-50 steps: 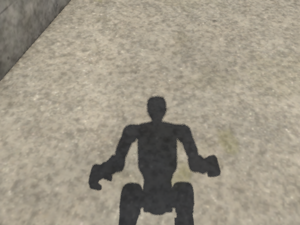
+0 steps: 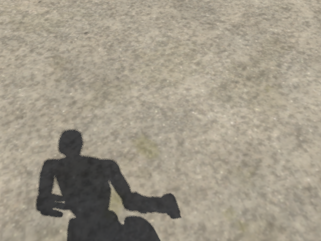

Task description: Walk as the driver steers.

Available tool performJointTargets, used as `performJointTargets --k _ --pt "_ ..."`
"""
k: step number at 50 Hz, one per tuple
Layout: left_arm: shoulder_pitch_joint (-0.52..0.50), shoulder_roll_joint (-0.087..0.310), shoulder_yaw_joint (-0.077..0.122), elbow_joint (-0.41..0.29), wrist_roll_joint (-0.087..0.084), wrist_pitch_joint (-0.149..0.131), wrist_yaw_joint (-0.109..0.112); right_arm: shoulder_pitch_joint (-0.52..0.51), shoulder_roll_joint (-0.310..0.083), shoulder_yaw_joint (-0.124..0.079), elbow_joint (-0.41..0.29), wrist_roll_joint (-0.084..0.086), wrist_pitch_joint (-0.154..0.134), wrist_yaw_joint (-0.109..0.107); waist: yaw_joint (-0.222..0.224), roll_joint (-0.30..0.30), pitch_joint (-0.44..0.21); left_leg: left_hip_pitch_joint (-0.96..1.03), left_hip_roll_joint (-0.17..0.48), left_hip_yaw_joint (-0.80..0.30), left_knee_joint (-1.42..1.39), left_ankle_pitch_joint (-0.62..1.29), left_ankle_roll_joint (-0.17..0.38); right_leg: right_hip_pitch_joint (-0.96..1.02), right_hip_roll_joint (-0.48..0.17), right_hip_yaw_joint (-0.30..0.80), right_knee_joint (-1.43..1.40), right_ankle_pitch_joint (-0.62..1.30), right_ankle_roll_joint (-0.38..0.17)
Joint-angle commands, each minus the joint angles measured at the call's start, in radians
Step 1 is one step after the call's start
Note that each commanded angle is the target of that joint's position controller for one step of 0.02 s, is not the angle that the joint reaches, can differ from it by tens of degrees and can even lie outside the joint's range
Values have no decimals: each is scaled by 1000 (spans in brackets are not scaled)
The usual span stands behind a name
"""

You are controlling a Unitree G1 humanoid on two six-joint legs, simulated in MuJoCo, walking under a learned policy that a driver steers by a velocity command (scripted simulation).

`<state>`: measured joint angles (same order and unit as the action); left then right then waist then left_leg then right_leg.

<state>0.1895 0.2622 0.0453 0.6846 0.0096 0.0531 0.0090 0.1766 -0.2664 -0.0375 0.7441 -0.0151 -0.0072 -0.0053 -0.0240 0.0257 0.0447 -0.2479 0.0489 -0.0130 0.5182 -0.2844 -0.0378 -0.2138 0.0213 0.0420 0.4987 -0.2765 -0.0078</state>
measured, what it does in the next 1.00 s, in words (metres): stands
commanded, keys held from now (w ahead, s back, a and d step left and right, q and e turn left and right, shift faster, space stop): no key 0.90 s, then w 0.10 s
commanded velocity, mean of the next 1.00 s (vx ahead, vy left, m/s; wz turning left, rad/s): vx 0.01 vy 0.00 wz -0.03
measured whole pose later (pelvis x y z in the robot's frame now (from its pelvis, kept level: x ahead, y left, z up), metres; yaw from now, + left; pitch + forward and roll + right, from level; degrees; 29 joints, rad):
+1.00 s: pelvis +0.01 +0.00 +0.00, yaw +0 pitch -2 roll +0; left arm 0.26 0.23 0.03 0.97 -0.01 0.01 0.03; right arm 0.25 -0.24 -0.03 1.07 0.01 0.00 -0.05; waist -0.01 0.00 0.02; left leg -0.21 0.05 -0.02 0.56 -0.36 -0.03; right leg -0.17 0.03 0.04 0.52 -0.33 -0.02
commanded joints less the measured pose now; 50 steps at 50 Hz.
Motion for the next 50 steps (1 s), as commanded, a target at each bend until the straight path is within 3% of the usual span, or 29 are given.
performJointTargets --k 1,3,7,14,26,45,46,48,50 --pt "-62 97 18 -69 20 -36 -6 -35 -108 -19 -59 -15 -21 -5 0 -163 -99 25 10 -4 -51 74 -20 47 -161 172 -137 162 -101" --pt "-39 126 22 -56 14 -48 -7 -19 -131 -25 -40 -7 -10 -13 11 -145 -51 31 14 -7 -56 126 -24 9 -132 157 -146 130 -66" --pt "-12 106 11 -36 8 -54 0 5 -115 -21 -1 -1 -13 -15 11 -99 -39 49 18 -9 -79 157 -26 14 -111 135 -126 171 -54" --pt "-13 95 9 -8 5 -53 0 25 -123 -22 63 4 -14 -24 11 -49 -47 72 24 -8 -94 185 -35 29 -90 114 -117 220 -56" --pt "19 93 13 90 -2 -53 7 43 -128 -21 163 10 -6 -38 9 -37 -45 93 21 -1 -99 204 -27 33 -59 70 -106 257 -42" --pt "65 84 1 243 -8 -53 21 68 -94 -12 286 13 4 -47 11 -27 -9 80 0 13 -111 180 -12 18 -36 31 -109 201 -21" --pt "80 81 0 256 -9 -52 23 86 -82 -10 298 14 6 -48 12 -35 -30 84 -17 33 -102 90 -10 26 -28 27 -119 91 -25" --pt "92 118 13 263 -22 -46 28 74 -73 -10 296 25 6 -50 27 -79 15 4 -67 87 -11 -170 9 -19 -44 75 -161 -328 -70" --pt "139 163 26 268 -28 -56 26 26 -50 -4 264 26 -14 -44 57 -178 89 -138 -80 100 143 -219 28 -46 -177 272 -279 -585 -152"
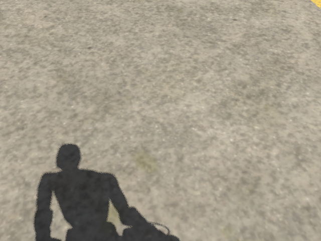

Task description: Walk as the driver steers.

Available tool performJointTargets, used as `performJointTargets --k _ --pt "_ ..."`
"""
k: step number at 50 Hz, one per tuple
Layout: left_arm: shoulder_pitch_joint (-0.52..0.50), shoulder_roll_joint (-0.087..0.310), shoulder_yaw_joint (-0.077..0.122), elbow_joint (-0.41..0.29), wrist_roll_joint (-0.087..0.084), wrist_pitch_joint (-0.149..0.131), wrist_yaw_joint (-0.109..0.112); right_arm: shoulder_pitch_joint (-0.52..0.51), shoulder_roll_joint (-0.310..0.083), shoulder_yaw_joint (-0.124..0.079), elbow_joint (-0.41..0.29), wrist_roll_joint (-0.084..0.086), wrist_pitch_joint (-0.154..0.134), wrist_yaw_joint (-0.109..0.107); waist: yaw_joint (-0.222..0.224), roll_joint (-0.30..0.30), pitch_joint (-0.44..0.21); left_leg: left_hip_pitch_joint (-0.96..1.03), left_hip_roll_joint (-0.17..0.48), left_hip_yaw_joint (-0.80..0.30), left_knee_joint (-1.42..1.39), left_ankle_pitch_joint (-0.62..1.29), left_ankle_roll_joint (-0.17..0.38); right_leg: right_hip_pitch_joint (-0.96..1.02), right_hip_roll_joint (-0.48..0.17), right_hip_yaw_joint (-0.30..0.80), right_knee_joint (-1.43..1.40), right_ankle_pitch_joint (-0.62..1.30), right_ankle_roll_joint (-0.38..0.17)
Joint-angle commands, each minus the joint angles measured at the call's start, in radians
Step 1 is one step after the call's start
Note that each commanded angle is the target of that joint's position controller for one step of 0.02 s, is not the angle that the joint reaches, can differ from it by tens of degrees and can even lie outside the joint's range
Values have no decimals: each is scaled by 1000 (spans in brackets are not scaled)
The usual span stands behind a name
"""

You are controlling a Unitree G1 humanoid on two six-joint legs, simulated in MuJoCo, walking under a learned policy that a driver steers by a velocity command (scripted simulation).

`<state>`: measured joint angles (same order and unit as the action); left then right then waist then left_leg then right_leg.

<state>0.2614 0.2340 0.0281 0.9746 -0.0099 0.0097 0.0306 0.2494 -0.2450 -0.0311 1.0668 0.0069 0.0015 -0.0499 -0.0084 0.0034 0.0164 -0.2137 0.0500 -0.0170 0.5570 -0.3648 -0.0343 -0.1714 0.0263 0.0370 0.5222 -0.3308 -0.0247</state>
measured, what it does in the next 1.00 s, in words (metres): walks ahead: right foot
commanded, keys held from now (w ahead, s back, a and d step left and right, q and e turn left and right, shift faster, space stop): w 1.00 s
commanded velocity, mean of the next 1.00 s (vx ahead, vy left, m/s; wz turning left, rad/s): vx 0.42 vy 0.00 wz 0.00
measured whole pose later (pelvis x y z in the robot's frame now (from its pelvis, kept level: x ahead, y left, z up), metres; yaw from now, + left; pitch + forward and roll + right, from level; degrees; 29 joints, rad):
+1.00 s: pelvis +0.46 +0.01 +0.01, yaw +1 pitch +1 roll -3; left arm 0.35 0.25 0.05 1.02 -0.01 -0.09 0.00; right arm 0.07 -0.26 -0.05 0.86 0.01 -0.08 0.00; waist 0.08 0.04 0.02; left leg -0.66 0.13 -0.03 0.65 0.05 0.00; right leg 0.00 0.08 -0.05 0.19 -0.21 -0.05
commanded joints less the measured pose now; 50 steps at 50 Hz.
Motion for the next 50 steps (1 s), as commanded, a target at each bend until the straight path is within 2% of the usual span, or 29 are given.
performJointTargets --k 1,2,4,5,6,7,8,9,10,11,14,17,20,23,26,28,29,30,31,32,33,34,35,36,38,41,44,47,50 --pt "89 216 53 -15 -12 -24 3 -62 -53 -6 -74 10 -40 10 49 -205 144 -196 -56 70 193 -108 42 -116 -263 401 -356 -561 -186" --pt "76 213 54 -19 -12 -36 3 -60 -56 -7 -81 18 -57 20 38 -213 165 -233 -24 32 243 -113 66 -122 -309 462 -379 -528 -216" --pt "8 186 49 -43 -21 -51 0 -25 -65 -10 -80 30 -85 41 -6 -185 164 -214 9 9 151 -150 115 -102 -311 419 -349 -402 -198" --pt "-57 181 47 -62 -32 -50 -2 48 -63 -13 -50 29 -95 47 -56 -154 141 -59 -3 37 -12 -63 131 -161 -259 321 -308 -321 -157" --pt "-95 166 43 -76 -32 -47 -5 144 -70 -24 1 19 -98 50 -93 -106 107 127 -51 71 -112 83 118 -238 -180 214 -219 -220 -118" --pt "-105 117 29 -87 -19 -51 -9 246 -101 -37 38 6 -97 51 -117 15 51 273 19 -58 -165 75 115 -318 -94 90 -3 -101 -68" --pt "-108 61 13 -121 -6 -64 -8 357 -223 -64 46 10 -100 54 -134 285 -2 388 248 -455 -340 -81 216 -480 28 -57 326 -130 4" --pt "-110 95 25 -134 -28 -80 -6 340 -213 -52 41 -9 -112 64 -110 266 29 337 354 -702 -422 -216 308 -580 23 28 527 -245 -3" --pt "-91 116 29 -124 -46 -92 -13 248 -150 -33 11 -5 -123 63 -63 156 115 297 342 -629 -421 -231 297 -648 -44 71 621 -163 -25" --pt "-71 115 30 -105 -45 -102 -21 196 -117 -25 -11 -1 -127 64 -42 119 132 290 289 -508 -421 -177 259 -662 -81 59 631 -57 -42" --pt "-111 125 46 -99 -14 -113 -36 197 -66 -5 -22 -5 -116 67 -40 101 97 309 185 -249 -420 207 184 -615 -131 6 523 124 -39" --pt "-182 68 35 -123 -11 -102 -50 254 -84 -3 -15 -11 -99 50 -53 91 79 305 158 -142 -418 453 198 -604 -121 -46 415 194 2" --pt "-319 38 17 -176 -14 -100 -54 251 -115 -6 -30 -13 -90 34 -73 81 112 213 134 -81 -457 454 195 -527 -91 -78 199 301 24" --pt "-401 48 12 -206 -20 -101 -65 289 -128 -12 -20 -4 -90 29 -85 94 142 197 151 -59 -483 443 204 -462 -67 -96 79 365 15" --pt "-437 71 14 -233 -24 -110 -78 289 -134 -22 -14 7 -85 27 -58 93 147 284 194 -46 -444 540 195 -447 -64 -76 9 351 -25" --pt "-374 113 32 -225 -21 -114 -81 260 -157 -33 -25 2 -77 26 0 114 75 342 209 -29 -336 835 175 -332 -27 -91 1 302 -60" --pt "-276 144 50 -200 -22 -113 -76 244 -168 -39 -32 -2 -68 26 55 136 0 350 203 -14 -217 1021 163 -204 5 -111 11 277 -82" --pt "-104 183 74 -146 -25 -108 -68 227 -161 -36 -42 -8 -59 27 138 131 -102 296 164 13 -21 1092 137 12 24 -122 -3 290 -112" --pt "86 235 92 -101 -14 -101 -56 220 -138 -24 -67 -20 -58 29 205 68 -231 57 124 19 265 835 113 340 -127 53 32 240 -170" --pt "181 301 104 -69 0 -98 -60 365 28 20 -75 -14 -78 46 119 -220 -417 -320 -87 4 667 45 48 674 -400 582 -83 -42 -354" --pt "146 203 76 -64 -5 -98 -62 288 -50 3 -69 14 -111 53 150 -180 -373 -432 -89 -135 811 -185 72 606 -400 740 -242 -130 -334" --pt "34 165 61 -78 -8 -105 -60 176 -119 -19 -118 46 -131 55 117 -160 -177 -514 -33 -111 841 -121 92 440 -369 578 -270 -83 -281" --pt "-59 136 51 -96 -4 -112 -62 114 -129 -21 -134 48 -139 48 79 -59 -93 -473 24 -90 793 -23 98 268 -335 441 -298 44 -254" --pt "-107 107 43 -101 6 -120 -68 92 -123 -30 -135 34 -135 39 44 -17 -40 -426 58 -73 733 35 94 135 -295 333 -322 161 -234" --pt "-128 79 34 -87 16 -127 -74 140 -78 -32 -129 19 -108 35 -15 -57 -31 -313 98 -76 658 77 86 3 -244 220 -373 219 -220" --pt "-81 120 39 -53 9 -133 -61 81 -64 -34 -164 8 -84 30 -26 -59 28 -351 121 -50 539 121 55 -82 -235 143 -434 250 -239" --pt "-25 155 45 -36 8 -127 -38 -58 -74 -34 -216 -3 -86 33 7 -41 57 -438 123 -37 334 299 28 -46 -220 98 -451 276 -226" --pt "33 173 47 -23 -2 -119 -29 -179 -54 -23 -247 1 -96 46 48 -39 60 -383 76 8 119 451 26 -24 -188 30 -443 308 -189" --pt "106 183 49 7 -13 -109 -27 -270 -60 -17 -278 12 -99 62 81 -41 70 -382 53 14 24 464 30 69 -221 31 -412 297 -183"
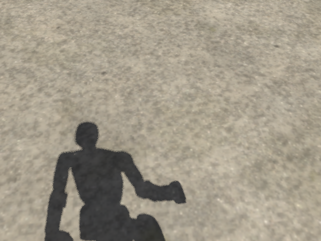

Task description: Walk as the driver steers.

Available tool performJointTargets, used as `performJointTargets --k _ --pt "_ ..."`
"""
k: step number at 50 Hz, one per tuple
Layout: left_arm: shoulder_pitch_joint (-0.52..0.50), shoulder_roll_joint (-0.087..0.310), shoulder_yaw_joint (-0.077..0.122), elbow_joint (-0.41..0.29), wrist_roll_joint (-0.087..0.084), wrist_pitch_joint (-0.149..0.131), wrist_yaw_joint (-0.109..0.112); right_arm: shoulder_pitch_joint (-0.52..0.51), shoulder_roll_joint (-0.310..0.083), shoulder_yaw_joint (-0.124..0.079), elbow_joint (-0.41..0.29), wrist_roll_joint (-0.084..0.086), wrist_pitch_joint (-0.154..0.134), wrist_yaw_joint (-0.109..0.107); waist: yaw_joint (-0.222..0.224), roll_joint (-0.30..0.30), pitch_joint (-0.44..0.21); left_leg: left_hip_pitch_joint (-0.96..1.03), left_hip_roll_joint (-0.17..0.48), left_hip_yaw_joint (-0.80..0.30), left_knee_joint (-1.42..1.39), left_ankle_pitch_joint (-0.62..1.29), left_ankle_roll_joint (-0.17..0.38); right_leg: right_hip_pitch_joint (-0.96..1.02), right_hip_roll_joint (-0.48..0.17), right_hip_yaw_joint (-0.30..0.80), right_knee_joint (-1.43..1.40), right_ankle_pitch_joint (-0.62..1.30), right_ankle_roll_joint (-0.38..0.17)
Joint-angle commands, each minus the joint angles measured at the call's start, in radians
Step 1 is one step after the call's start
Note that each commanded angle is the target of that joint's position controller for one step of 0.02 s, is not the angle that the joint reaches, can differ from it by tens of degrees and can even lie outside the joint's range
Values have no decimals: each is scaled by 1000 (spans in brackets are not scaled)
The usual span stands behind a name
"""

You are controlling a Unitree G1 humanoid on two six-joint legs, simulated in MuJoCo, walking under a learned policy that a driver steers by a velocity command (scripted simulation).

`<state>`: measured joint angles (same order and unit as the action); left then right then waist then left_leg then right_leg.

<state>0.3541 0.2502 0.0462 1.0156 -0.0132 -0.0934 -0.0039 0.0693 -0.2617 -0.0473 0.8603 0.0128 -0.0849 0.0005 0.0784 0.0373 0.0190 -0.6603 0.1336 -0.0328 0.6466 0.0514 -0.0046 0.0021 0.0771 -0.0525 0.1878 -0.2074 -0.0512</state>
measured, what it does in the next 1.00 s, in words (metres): walks ahead: left foot, then right foot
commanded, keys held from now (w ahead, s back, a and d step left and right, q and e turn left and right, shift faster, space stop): w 0.50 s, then w+q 0.50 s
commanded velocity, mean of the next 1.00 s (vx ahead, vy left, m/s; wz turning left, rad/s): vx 0.50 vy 0.00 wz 0.18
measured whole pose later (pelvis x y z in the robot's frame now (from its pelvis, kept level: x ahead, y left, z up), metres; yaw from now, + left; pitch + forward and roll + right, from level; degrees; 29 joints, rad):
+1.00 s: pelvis +0.56 +0.01 +0.00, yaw +12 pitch +0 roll -2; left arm 0.28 0.25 0.07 0.98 0.01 -0.10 0.01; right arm 0.18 -0.29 -0.09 0.84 0.03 -0.03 0.00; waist 0.05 0.04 0.02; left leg -0.69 0.13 -0.06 0.94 -0.10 0.02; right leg -0.05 0.02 -0.20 0.25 -0.20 -0.03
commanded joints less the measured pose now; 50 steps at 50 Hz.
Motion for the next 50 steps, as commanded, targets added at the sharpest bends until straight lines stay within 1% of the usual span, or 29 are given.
performJointTargets --k 1,3,5,6,7,8,9,10,11,12,13,15,18,20,24,29,32,33,34,35,36,37,38,39,40,41,43,46,50 --pt "29 168 32 -26 -11 0 8 -110 -49 0 -84 8 -13 17 -5 -76 72 49 -33 21 -89 25 10 -58 -292 126 -58 181 -151" --pt "38 177 38 -17 -12 13 11 -123 -71 -5 -102 9 -18 29 -19 -82 65 49 -41 15 -124 -48 36 23 -330 140 -9 224 -135" --pt "12 192 43 -24 -9 26 13 -49 -107 -20 -92 10 -23 34 -74 -107 17 168 -76 43 -148 -121 66 59 -335 131 92 410 -110" --pt "-5 182 39 -30 -5 34 12 80 -140 -41 -54 8 -23 32 -142 -102 -59 338 -109 72 -165 -127 92 38 -292 94 248 556 -88" --pt "1 145 23 -46 8 36 13 267 -202 -66 -4 3 -22 23 -210 -59 -197 617 -47 7 -134 -116 138 -91 -234 49 498 492 -56" --pt "119 25 -14 -63 14 19 3 390 -312 -93 25 -16 -15 21 -180 180 -350 1018 210 -437 -187 -264 296 -501 -71 -8 904 105 22" --pt "106 47 -14 -49 1 -6 -1 404 -237 -71 28 -10 -14 27 -192 217 -404 1068 267 -711 -348 -374 334 -657 -23 135 1066 -361 19" --pt "16 148 13 -72 -29 -23 -6 319 -177 -50 15 -6 -18 27 -180 148 -253 952 235 -581 -360 -399 278 -749 -86 168 1138 -319 -5" --pt "-50 155 14 -89 -37 -30 -3 228 -144 -39 -10 -8 -20 26 -153 84 -158 808 198 -440 -376 -323 247 -745 -143 141 1112 -224 -16" --pt "-83 146 18 -90 -24 -28 4 165 -114 -30 -18 -14 -22 28 -126 31 -86 673 157 -334 -410 -228 232 -708 -181 123 1044 -147 -13" --pt "-75 135 24 -87 -12 -16 8 133 -91 -23 -21 -21 -26 31 -93 43 -58 585 121 -259 -442 -168 214 -645 -214 128 984 -94 -9" --pt "-48 88 20 -75 -5 9 9 138 -87 -22 -7 -22 -31 34 -66 46 -46 510 92 -188 -490 -97 220 -578 -223 117 933 -49 5" --pt "-120 84 23 -105 4 23 13 190 -124 -32 21 -19 -34 20 -68 18 -6 515 90 -127 -526 -4 238 -658 -231 111 808 55 32" --pt "-191 79 24 -129 9 20 10 222 -128 -32 36 -16 -27 8 -84 14 10 540 80 -92 -537 8 228 -699 -227 106 689 158 45" --pt "-331 56 13 -168 3 9 -3 281 -140 -32 63 -7 -19 -5 -126 19 43 550 49 -24 -555 -35 200 -651 -187 64 460 321 48" --pt "-460 70 10 -226 -3 -9 -26 366 -146 -39 109 6 5 -12 -149 15 83 694 107 -75 -478 6 200 -679 -159 82 329 255 30" --pt "-398 115 25 -220 -5 -25 -34 337 -169 -52 102 9 19 -20 -94 43 38 723 127 -115 -385 130 178 -537 -126 73 286 166 8" --pt "-307 140 40 -196 -5 -28 -30 312 -169 -52 93 9 23 -20 -39 50 -16 701 97 -98 -287 263 160 -394 -98 47 263 156 -9" --pt "-138 191 66 -148 1 -30 -21 303 -139 -40 82 0 24 -18 32 37 -133 608 35 -64 -95 277 129 -135 -116 58 290 178 -42" --pt "43 268 84 -123 16 -28 -9 311 -89 -20 49 -21 24 -18 81 -90 -302 395 -55 -9 226 -37 88 173 -321 277 319 159 -101" --pt "64 301 88 -105 18 -18 -15 449 33 9 45 3 5 -12 1 -374 -417 42 -196 -20 524 -643 39 435 -517 711 187 -32 -237" --pt "23 189 59 -123 10 -19 -15 386 -93 -19 56 28 -6 -14 30 -247 -331 -44 -135 -118 635 -643 46 354 -477 700 129 -141 -196" --pt "-54 140 45 -136 6 -21 -10 303 -137 -35 30 41 -10 -15 20 -195 -194 -91 -91 -96 643 -547 56 220 -452 537 109 -115 -149" --pt "-122 120 38 -143 10 -23 -11 271 -125 -36 26 37 -8 -22 -12 -118 -124 -48 -44 -78 614 -457 53 81 -418 430 76 -33 -129" --pt "-165 95 33 -142 15 -25 -13 254 -111 -44 23 24 0 -25 -36 -111 -69 -12 -16 -77 568 -401 51 -24 -385 339 40 25 -118" --pt "-186 86 30 -137 25 -28 -12 275 -87 -46 22 24 12 -22 -66 -141 -53 46 9 -82 545 -362 50 -93 -364 270 8 58 -110" --pt "-196 88 34 -126 25 -32 -8 272 -48 -45 7 26 36 -16 -85 -137 -23 59 26 -68 517 -336 46 -152 -353 178 -39 115 -123" --pt "-180 123 47 -111 27 -34 6 211 -47 -48 -36 15 54 -14 -89 -98 15 -17 34 -73 427 -230 29 -154 -355 80 -72 194 -138" --pt "-159 153 55 -108 26 -22 20 103 -36 -39 -78 11 44 9 -61 -80 38 -13 18 -21 200 -48 24 -118 -327 -52 -81 255 -117"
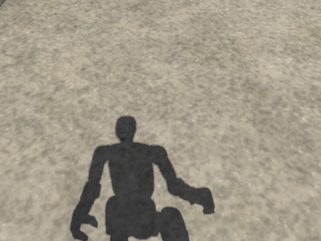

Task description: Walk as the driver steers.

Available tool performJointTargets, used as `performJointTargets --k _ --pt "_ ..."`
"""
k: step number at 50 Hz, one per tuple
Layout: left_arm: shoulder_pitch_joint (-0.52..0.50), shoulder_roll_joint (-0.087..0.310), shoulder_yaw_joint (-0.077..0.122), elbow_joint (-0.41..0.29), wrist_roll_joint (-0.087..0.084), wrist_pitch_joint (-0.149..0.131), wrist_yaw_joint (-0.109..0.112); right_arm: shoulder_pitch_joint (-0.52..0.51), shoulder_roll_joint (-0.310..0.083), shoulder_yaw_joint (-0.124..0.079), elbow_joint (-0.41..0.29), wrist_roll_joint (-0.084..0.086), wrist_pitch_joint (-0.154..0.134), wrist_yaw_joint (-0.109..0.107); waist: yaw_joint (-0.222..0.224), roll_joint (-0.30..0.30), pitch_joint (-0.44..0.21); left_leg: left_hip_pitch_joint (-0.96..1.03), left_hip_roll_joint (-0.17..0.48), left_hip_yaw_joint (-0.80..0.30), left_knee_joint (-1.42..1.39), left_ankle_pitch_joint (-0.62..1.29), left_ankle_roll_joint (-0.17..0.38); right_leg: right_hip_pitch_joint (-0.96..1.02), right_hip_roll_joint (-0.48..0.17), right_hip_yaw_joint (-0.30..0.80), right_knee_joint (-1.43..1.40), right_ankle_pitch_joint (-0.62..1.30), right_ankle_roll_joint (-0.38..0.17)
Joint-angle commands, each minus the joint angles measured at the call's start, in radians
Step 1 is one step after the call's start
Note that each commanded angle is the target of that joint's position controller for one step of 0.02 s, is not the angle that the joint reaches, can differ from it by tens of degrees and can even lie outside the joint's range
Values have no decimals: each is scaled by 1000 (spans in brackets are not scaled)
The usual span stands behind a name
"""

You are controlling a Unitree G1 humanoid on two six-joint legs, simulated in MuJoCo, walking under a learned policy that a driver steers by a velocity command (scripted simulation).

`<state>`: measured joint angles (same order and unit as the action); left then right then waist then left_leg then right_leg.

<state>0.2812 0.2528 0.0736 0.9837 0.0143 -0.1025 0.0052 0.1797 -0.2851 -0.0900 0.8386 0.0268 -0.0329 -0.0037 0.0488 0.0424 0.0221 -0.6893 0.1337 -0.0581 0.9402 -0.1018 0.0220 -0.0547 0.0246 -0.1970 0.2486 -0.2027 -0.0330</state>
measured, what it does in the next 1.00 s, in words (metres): walks ahead, turning left: left foot, then right foot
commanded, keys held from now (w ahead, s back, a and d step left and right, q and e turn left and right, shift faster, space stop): w+q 0.80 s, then w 0.20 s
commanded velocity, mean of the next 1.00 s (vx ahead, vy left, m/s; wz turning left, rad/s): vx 0.50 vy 0.00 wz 0.54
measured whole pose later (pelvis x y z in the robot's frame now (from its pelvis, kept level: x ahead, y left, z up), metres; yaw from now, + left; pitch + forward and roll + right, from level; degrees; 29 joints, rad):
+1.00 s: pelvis +0.55 +0.13 +0.00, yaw +33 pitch +2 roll -2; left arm 0.31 0.26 0.07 0.89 0.00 -0.10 -0.02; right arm 0.20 -0.30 -0.07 0.68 0.01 -0.04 -0.01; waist 0.06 0.05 0.02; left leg -0.63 0.08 -0.07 0.97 -0.25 0.01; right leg -0.14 0.03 -0.08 0.30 -0.19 -0.03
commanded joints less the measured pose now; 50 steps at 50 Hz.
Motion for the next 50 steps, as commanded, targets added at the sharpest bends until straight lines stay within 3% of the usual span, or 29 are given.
performJointTargets --k 1,4,7,9,10,11,12,13,14,15,16,17,18,22,27,31,34,35,36,37,38,39,40,41,42,43,45,48,50 --pt "-72 159 30 -75 -5 -9 14 -48 -7 9 -72 -5 -9 21 -16 -78 46 20 11 29 -141 127 0 -47 -277 70 -142 255 -133" --pt "-16 181 38 -63 -18 8 17 -144 -5 17 -120 -5 -9 40 18 -68 74 -1 -5 74 -238 113 16 48 -304 29 -115 284 -123" --pt "-3 206 47 -61 -33 32 17 -168 -29 10 -160 -3 -4 58 0 -91 67 28 -44 119 -288 4 54 145 -332 -7 -23 480 -97" --pt "-28 235 56 -74 -41 46 20 -85 -73 -13 -159 -2 2 60 -64 -128 -7 176 -116 176 -288 -95 95 166 -329 -35 150 799 -74" --pt "-49 240 56 -81 -46 55 21 43 -111 -37 -130 2 3 57 -141 -119 -72 345 -165 199 -337 -76 126 129 -303 -58 329 871 -53" --pt "-44 221 48 -89 -39 55 22 214 -181 -75 -83 4 9 41 -219 -71 -161 629 -181 145 -385 -33 167 -32 -263 -68 586 726 -9" --pt "26 86 8 -136 8 39 13 251 -304 -101 -70 8 12 22 -141 195 -221 952 72 -313 -424 -72 299 -452 -122 -49 955 -65 52" --pt "6 79 -7 -168 -15 -7 -1 251 -288 -83 -113 -5 -9 32 -129 176 -385 1096 213 -786 -620 -264 432 -662 11 209 1143 -424 59" --pt "-131 156 12 -197 -60 -36 -11 237 -207 -58 -109 -15 -25 41 -174 59 -285 1049 195 -689 -675 -222 362 -769 -40 279 1164 -341 30" --pt "-157 150 10 -206 -64 -51 -12 188 -176 -49 -110 -14 -37 40 -143 30 -182 923 158 -544 -666 -141 324 -778 -84 273 1094 -245 7" --pt "-144 148 13 -184 -40 -52 -3 109 -140 -38 -126 -11 -40 38 -95 -35 -122 775 111 -424 -663 -40 289 -708 -126 276 1008 -176 8" --pt "-122 161 23 -175 -24 -42 1 56 -111 -27 -142 -17 -41 34 -57 -20 -95 661 78 -346 -676 54 271 -626 -153 282 935 -132 15" --pt "-109 164 27 -173 -21 -26 -1 37 -101 -22 -154 -24 -41 30 -36 -7 -88 597 57 -315 -698 93 264 -570 -162 283 900 -107 24" --pt "-181 117 20 -207 0 6 4 93 -148 -33 -144 -13 -47 3 -42 -13 -49 508 17 -227 -731 197 263 -575 -132 255 696 33 83" --pt "-347 88 4 -263 -13 -5 -10 155 -150 -33 -126 -9 -36 -14 -105 45 -6 473 -34 -196 -722 43 197 -520 -64 251 357 292 91" --pt "-405 114 5 -299 -21 -21 -27 203 -145 -33 -103 -3 -27 -17 -125 54 2 544 0 -273 -647 15 185 -491 -41 272 253 285 70" --pt "-358 147 17 -297 -25 -38 -36 195 -147 -34 -107 -6 -14 -26 -93 89 -10 600 24 -348 -559 68 170 -421 -28 272 218 160 40" --pt "-292 160 25 -280 -24 -44 -34 179 -139 -32 -114 -5 -10 -27 -57 103 -33 597 8 -353 -511 117 156 -332 -19 253 188 147 21" --pt "-182 191 40 -255 -13 -49 -28 163 -108 -20 -127 -8 -10 -24 -3 90 -107 560 -48 -320 -387 175 126 -154 -44 261 175 161 -13" --pt "-20 245 54 -240 1 -49 -20 159 -59 1 -151 -25 -13 -19 63 -8 -255 424 -113 -239 -112 43 86 120 -209 417 207 113 -75" --pt "71 316 72 -204 8 -33 -22 317 6 20 -176 6 -23 -17 -11 -369 -375 50 -251 -123 212 -481 14 445 -436 895 116 -77 -243" --pt "49 218 51 -216 -20 -28 -28 316 -104 5 -151 20 -23 -22 8 -287 -316 -82 -165 -146 349 -488 5 418 -450 986 64 -297 -232" --pt "1 150 32 -233 -23 -20 -23 202 -163 -11 -161 13 -18 -21 36 -185 -181 -114 -127 -127 376 -392 0 289 -403 815 46 -292 -183" --pt "-46 135 23 -235 -12 -12 -23 143 -155 -11 -171 0 -15 -23 22 -113 -105 -75 -94 -93 353 -316 -3 154 -355 688 28 -180 -156" --pt "-71 117 16 -226 -6 -8 -23 104 -135 -11 -184 -13 -17 -20 6 -105 -46 -50 -71 -91 302 -271 -2 47 -316 602 5 -76 -153" --pt "-77 106 10 -217 3 -10 -23 110 -110 -9 -187 -9 -16 -13 -19 -127 -32 1 -50 -91 266 -244 3 -19 -286 534 -19 -11 -147" --pt "-68 107 11 -198 -5 -18 -26 125 -67 1 -187 0 -12 -8 -37 -145 -27 37 -41 -69 195 -238 4 -64 -265 455 -61 60 -165" --pt "-50 155 23 -174 -18 -25 -25 57 -43 15 -217 -15 -13 -4 -36 -118 -12 1 -26 -48 44 -160 -10 -61 -281 386 -103 177 -198" --pt "-46 172 25 -166 -24 -18 -22 6 -35 24 -228 -18 -22 6 -25 -108 -10 16 -18 -16 -80 -49 -14 -55 -261 320 -114 226 -187"
Keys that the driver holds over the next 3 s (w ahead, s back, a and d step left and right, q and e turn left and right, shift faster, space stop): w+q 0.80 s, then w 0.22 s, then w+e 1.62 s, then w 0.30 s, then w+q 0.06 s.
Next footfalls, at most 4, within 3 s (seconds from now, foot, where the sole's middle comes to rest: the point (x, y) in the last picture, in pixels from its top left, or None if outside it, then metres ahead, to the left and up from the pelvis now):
0.22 left None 0.28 0.15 -0.78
0.74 right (164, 211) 0.62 0.05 -0.78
1.22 left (84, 191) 0.70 0.42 -0.78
1.74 right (125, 131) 1.06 0.27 -0.78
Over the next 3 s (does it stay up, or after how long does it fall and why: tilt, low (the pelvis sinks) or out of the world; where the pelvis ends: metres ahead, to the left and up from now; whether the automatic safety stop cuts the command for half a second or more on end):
stays up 1.54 0.26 0.00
